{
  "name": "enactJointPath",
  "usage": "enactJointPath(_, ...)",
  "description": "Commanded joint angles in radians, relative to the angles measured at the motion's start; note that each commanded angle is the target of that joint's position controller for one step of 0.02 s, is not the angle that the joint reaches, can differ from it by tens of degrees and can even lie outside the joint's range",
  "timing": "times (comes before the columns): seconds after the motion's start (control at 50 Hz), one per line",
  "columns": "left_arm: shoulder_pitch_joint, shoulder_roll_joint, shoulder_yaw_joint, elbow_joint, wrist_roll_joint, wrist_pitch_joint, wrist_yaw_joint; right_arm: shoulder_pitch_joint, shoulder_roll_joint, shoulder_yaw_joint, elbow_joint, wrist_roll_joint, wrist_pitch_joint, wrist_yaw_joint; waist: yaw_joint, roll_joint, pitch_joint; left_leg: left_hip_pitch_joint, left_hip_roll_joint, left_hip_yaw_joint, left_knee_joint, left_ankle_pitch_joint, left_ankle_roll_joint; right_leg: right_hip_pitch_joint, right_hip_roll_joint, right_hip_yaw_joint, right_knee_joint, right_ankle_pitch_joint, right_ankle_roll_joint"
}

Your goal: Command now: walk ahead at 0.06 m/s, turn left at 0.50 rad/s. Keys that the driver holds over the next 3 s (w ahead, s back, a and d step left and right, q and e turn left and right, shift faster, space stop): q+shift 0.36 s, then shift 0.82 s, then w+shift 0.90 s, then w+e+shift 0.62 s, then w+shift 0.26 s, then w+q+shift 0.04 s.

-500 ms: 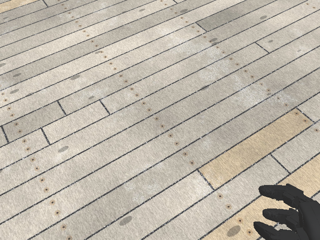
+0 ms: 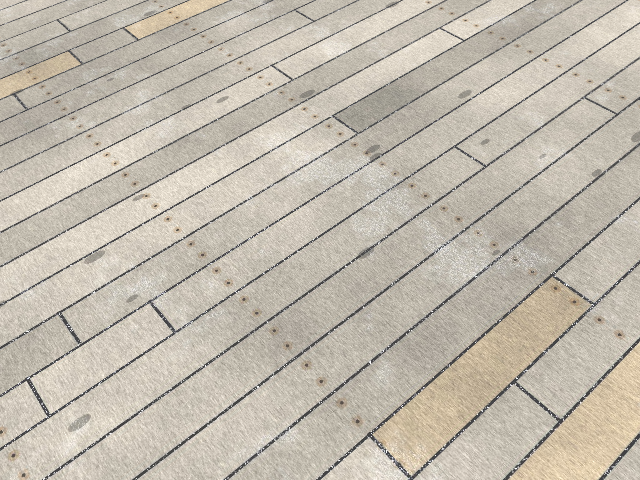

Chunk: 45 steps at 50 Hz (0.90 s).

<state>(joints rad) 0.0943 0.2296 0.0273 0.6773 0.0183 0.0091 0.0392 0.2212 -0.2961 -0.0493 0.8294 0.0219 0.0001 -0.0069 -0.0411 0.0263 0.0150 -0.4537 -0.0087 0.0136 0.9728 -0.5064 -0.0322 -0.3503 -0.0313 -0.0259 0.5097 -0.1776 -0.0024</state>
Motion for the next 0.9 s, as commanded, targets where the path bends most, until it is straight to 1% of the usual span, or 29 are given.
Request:
enactJointPath(0.02,-0.032,0.152,0.054,-0.050,-0.006,-0.019,0.017,0.053,-0.089,-0.044,-0.064,0.001,0.039,-0.025,0.003,-0.163,-0.074,-0.128,0.066,-0.031,0.176,0.028,-0.034,0.124,-0.278,0.173,-0.208,0.234,-0.214)
enactJointPath(0.06,-0.054,0.152,0.060,-0.042,-0.003,-0.016,0.023,0.023,-0.057,-0.038,-0.092,0.000,0.046,-0.021,0.006,-0.169,-0.087,-0.083,0.080,-0.002,0.074,0.087,-0.042,0.116,-0.257,0.090,-0.197,0.235,-0.199)
enactJointPath(0.1,-0.053,0.167,0.070,-0.036,-0.005,-0.013,0.027,-0.008,-0.044,-0.032,-0.124,0.001,0.046,-0.001,0.024,-0.176,-0.123,-0.008,0.088,0.016,-0.068,0.131,-0.027,0.135,-0.267,0.043,-0.174,0.263,-0.192)
enactJointPath(0.16,-0.027,0.201,0.087,-0.015,-0.019,-0.010,0.024,0.004,-0.075,-0.045,-0.151,0.001,0.047,0.029,0.026,-0.183,-0.154,0.075,0.068,0.065,-0.218,0.173,0.013,0.176,-0.310,0.019,-0.121,0.268,-0.174)
enactJointPath(0.18,-0.039,0.202,0.090,-0.012,-0.029,-0.008,0.022,0.037,-0.076,-0.051,-0.145,0.000,0.049,0.035,0.003,-0.171,-0.155,0.133,0.051,0.090,-0.308,0.236,0.035,0.157,-0.306,-0.009,-0.080,0.229,-0.145)
enactJointPath(0.2,-0.026,0.183,0.088,0.000,-0.037,-0.007,0.019,0.075,-0.085,-0.062,-0.131,-0.004,0.051,0.033,-0.008,-0.137,-0.147,0.204,0.019,0.096,-0.388,0.298,0.066,0.113,-0.278,-0.048,-0.008,0.133,-0.096)
enactJointPath(0.22,0.028,0.150,0.085,0.023,-0.033,-0.001,0.012,0.104,-0.131,-0.080,-0.128,-0.015,0.050,0.022,-0.006,-0.005,-0.094,0.271,0.045,-0.015,-0.512,0.449,0.117,-0.002,-0.204,-0.118,0.158,-0.040,-0.018)
enactJointPath(0.24,0.023,0.100,0.072,-0.026,0.006,0.003,0.006,0.117,-0.296,-0.118,-0.159,-0.024,0.045,0.000,0.031,0.361,-0.037,0.388,0.317,-0.460,-0.586,0.818,0.271,-0.339,-0.038,-0.176,0.505,-0.450,0.100)
enactJointPath(0.26,-0.130,0.118,0.072,-0.077,0.013,-0.008,0.011,0.139,-0.295,-0.110,-0.183,-0.064,0.020,0.009,-0.050,0.274,-0.118,0.370,0.379,-0.602,-0.645,0.782,0.400,-0.429,0.045,0.046,0.682,-0.515,0.088)
enactJointPath(0.28,-0.149,0.141,0.080,-0.081,-0.009,-0.013,0.016,0.107,-0.275,-0.107,-0.187,-0.067,-0.001,0.014,-0.034,0.162,-0.112,0.372,0.339,-0.544,-0.659,0.647,0.364,-0.450,0.033,0.103,0.724,-0.434,0.056)
enactJointPath(0.3,-0.120,0.150,0.087,-0.062,-0.016,-0.015,0.023,0.039,-0.250,-0.103,-0.200,-0.038,-0.011,0.006,0.007,0.103,-0.091,0.358,0.285,-0.480,-0.648,0.584,0.303,-0.453,0.018,0.127,0.697,-0.331,0.038)
enactJointPath(0.32,-0.092,0.156,0.090,-0.038,-0.002,-0.011,0.033,-0.016,-0.202,-0.089,-0.216,-0.011,-0.003,-0.006,0.027,0.049,-0.091,0.349,0.260,-0.435,-0.643,0.524,0.254,-0.450,0.003,0.136,0.681,-0.261,0.034)
enactJointPath(0.34,-0.073,0.162,0.095,-0.039,-0.001,-0.012,0.035,-0.044,-0.190,-0.083,-0.232,-0.003,0.003,-0.017,0.047,0.099,-0.093,0.297,0.243,-0.421,-0.633,0.549,0.251,-0.398,0.010,0.140,0.659,-0.218,0.041)
enactJointPath(0.36,-0.054,0.160,0.096,-0.037,-0.003,-0.017,0.030,-0.053,-0.172,-0.077,-0.242,-0.003,0.010,-0.025,0.057,0.107,-0.108,0.290,0.216,-0.397,-0.624,0.584,0.246,-0.367,0.029,0.137,0.651,-0.184,0.050)
enactJointPath(0.4,-0.020,0.140,0.089,-0.015,-0.013,-0.024,0.021,-0.036,-0.152,-0.070,-0.247,-0.010,0.018,-0.039,0.050,0.084,-0.154,0.330,0.191,-0.348,-0.599,0.626,0.229,-0.336,0.045,0.121,0.587,-0.125,0.062)
enactJointPath(0.46,-0.040,0.114,0.074,-0.018,-0.014,-0.021,0.010,-0.005,-0.156,-0.068,-0.243,-0.011,0.022,-0.047,0.023,0.086,-0.158,0.354,0.190,-0.349,-0.582,0.639,0.228,-0.301,0.042,0.115,0.455,-0.096,0.081)
enactJointPath(0.54,-0.037,0.130,0.071,-0.020,-0.021,-0.017,-0.002,-0.030,-0.156,-0.061,-0.256,-0.026,0.031,-0.037,0.007,0.123,-0.113,0.279,0.191,-0.390,-0.594,0.532,0.246,-0.207,0.030,0.104,0.349,-0.124,0.082)
enactJointPath(0.6,-0.022,0.140,0.071,-0.022,-0.023,-0.025,-0.011,-0.048,-0.153,-0.053,-0.259,-0.030,0.034,-0.023,0.001,0.122,-0.098,0.255,0.195,-0.424,-0.575,0.582,0.262,-0.134,0.029,0.091,0.280,-0.175,0.071)
enactJointPath(0.66,0.002,0.136,0.068,-0.023,-0.026,-0.036,-0.021,-0.068,-0.139,-0.043,-0.256,-0.024,0.034,-0.015,0.010,0.119,-0.101,0.272,0.185,-0.450,-0.544,0.661,0.260,-0.052,0.031,0.080,0.153,-0.182,0.055)
enactJointPath(0.68,0.024,0.127,0.066,-0.017,-0.026,-0.041,-0.026,-0.085,-0.128,-0.038,-0.256,-0.018,0.034,-0.015,0.032,0.113,-0.102,0.267,0.165,-0.444,-0.529,0.661,0.244,0.005,0.034,0.072,0.049,-0.120,0.045)
enactJointPath(0.7,0.052,0.118,0.063,-0.009,-0.021,-0.047,-0.031,-0.093,-0.116,-0.033,-0.254,-0.011,0.034,-0.015,0.056,0.103,-0.099,0.243,0.138,-0.432,-0.520,0.625,0.215,0.093,0.032,0.068,-0.095,0.022,0.029)
enactJointPath(0.72,0.061,0.146,0.067,-0.012,-0.007,-0.051,-0.031,-0.065,-0.099,-0.028,-0.250,-0.017,0.028,-0.015,0.048,0.066,-0.108,0.202,0.105,-0.412,-0.505,0.522,0.168,0.185,-0.023,0.112,-0.133,0.155,0.006)
enactJointPath(0.74,0.070,0.212,0.077,-0.027,0.012,-0.050,-0.026,-0.016,-0.071,-0.020,-0.250,-0.039,0.018,-0.013,0.008,-0.083,-0.139,0.136,0.019,-0.323,-0.396,0.326,0.110,0.272,-0.166,0.241,-0.120,0.393,-0.054)
enactJointPath(0.76,0.031,0.201,0.070,-0.013,0.018,-0.047,-0.026,0.010,-0.064,-0.022,-0.249,-0.035,0.009,-0.007,-0.040,-0.236,-0.121,0.106,-0.057,-0.205,-0.371,0.112,0.058,0.217,-0.248,0.328,-0.116,0.454,-0.176)
enactJointPath(0.78,0.005,0.139,0.055,-0.026,0.009,-0.048,-0.027,-0.017,-0.096,-0.028,-0.243,-0.044,0.005,-0.007,-0.014,-0.217,-0.121,0.140,-0.024,-0.178,-0.374,0.103,0.024,0.183,-0.255,0.347,-0.142,0.364,-0.211)
enactJointPath(0.8,0.003,0.134,0.053,-0.023,0.003,-0.048,-0.027,-0.057,-0.100,-0.033,-0.246,-0.038,0.007,-0.008,0.003,-0.197,-0.111,0.146,-0.018,-0.168,-0.396,0.162,0.017,0.190,-0.212,0.316,-0.137,0.289,-0.181)
enactJointPath(0.84,0.017,0.156,0.056,-0.020,-0.008,-0.051,-0.026,-0.088,-0.072,-0.029,-0.249,-0.042,0.022,-0.006,0.020,-0.177,-0.094,0.192,-0.005,-0.167,-0.455,0.278,0.016,0.162,-0.154,0.266,-0.128,0.166,-0.121)
enactJointPath(0.86,0.023,0.147,0.050,-0.018,-0.005,-0.052,-0.025,-0.083,-0.056,-0.025,-0.246,-0.042,0.027,-0.002,0.017,-0.166,-0.087,0.227,0.004,-0.168,-0.474,0.314,0.024,0.130,-0.131,0.239,-0.126,0.098,-0.095)
enactJointPath(0.9,0.024,0.139,0.046,-0.027,0.000,-0.051,-0.028,-0.057,-0.059,-0.028,-0.231,-0.037,0.025,0.004,0.024,-0.110,-0.049,0.211,0.002,-0.173,-0.480,0.335,0.054,0.113,-0.073,0.169,-0.110,-0.014,-0.052)
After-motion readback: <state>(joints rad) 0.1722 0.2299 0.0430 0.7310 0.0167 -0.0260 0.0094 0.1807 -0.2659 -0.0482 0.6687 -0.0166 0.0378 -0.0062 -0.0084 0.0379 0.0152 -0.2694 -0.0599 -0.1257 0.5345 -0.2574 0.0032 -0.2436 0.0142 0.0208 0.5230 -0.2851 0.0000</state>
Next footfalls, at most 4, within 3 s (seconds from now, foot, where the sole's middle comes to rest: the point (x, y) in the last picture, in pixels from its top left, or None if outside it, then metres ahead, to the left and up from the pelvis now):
0.22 left None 0.03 0.14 -0.77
0.72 right None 0.12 -0.06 -0.77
1.48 left None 0.07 0.21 -0.77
1.90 right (247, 457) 0.55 0.19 -0.77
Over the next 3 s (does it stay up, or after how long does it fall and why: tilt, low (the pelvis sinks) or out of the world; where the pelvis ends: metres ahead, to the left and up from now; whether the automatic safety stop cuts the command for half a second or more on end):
stays up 1.29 0.43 -0.01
